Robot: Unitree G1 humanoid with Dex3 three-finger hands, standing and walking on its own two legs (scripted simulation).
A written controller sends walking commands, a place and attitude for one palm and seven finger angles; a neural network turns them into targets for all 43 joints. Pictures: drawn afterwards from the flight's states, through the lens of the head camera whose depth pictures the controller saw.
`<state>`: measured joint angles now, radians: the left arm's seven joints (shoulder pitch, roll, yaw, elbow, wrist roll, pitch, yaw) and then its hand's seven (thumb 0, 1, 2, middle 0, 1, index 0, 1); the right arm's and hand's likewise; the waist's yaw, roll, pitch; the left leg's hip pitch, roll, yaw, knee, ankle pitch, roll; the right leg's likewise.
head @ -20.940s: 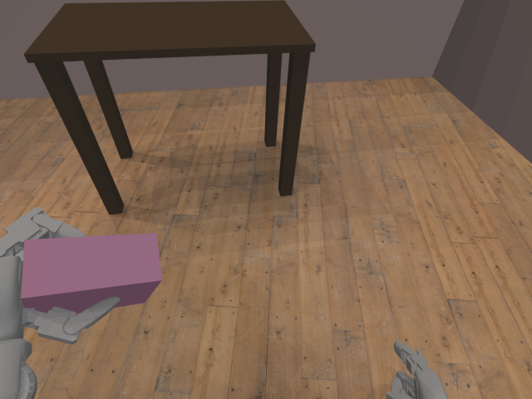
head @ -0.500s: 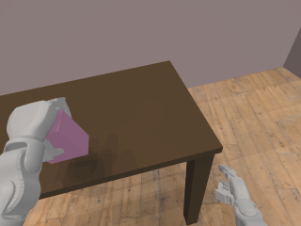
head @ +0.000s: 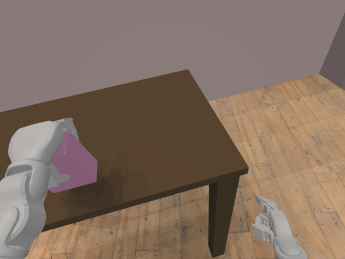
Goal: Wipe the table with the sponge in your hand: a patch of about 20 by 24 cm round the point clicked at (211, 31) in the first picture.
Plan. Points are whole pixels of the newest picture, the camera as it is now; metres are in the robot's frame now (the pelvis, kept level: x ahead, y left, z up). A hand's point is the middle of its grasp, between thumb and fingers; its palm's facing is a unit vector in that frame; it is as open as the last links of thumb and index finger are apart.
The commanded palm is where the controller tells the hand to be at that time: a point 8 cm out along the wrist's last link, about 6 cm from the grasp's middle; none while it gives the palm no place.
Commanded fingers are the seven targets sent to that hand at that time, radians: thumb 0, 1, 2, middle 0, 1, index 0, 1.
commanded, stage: move the sponge above the wiping area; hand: left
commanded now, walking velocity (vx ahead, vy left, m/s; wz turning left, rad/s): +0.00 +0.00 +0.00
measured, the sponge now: (66, 168) +0.25 +0.29 +0.11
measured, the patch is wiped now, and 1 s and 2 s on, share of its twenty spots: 0.00 0.00 0.00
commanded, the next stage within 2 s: lower the sponge onto the table in 1.10 s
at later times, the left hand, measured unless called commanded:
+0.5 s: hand (57, 158) +0.25 +0.29 +0.15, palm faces +0.11 -0.05 -0.99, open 9.7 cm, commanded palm +0.21 +0.28 +0.22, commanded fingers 0.00 0.10 1.30 -1.20 -1.60 -1.20 -1.60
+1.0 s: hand (59, 157) +0.24 +0.27 +0.16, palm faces +0.13 -0.05 -0.99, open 9.7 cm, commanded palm +0.20 +0.27 +0.23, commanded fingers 0.00 0.10 1.30 -1.20 -1.60 -1.20 -1.60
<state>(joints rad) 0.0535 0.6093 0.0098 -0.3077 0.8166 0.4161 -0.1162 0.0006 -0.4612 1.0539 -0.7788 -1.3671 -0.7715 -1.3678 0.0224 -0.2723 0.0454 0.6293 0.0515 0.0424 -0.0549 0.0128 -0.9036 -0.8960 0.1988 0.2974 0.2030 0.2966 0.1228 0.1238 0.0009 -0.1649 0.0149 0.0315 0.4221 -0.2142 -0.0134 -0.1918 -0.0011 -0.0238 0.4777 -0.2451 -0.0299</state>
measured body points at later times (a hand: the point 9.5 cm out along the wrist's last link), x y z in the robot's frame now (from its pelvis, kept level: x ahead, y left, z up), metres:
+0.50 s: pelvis +0.01 +0.00 +0.00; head +0.00 -0.05 +0.45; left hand +0.24 +0.29 +0.21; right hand +0.25 -0.20 -0.08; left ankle +0.01 +0.13 -0.74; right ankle +0.01 -0.10 -0.74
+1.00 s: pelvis +0.00 +0.00 +0.00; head -0.01 -0.05 +0.45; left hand +0.23 +0.27 +0.22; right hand +0.27 -0.17 -0.07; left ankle +0.01 +0.13 -0.74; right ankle +0.01 -0.10 -0.74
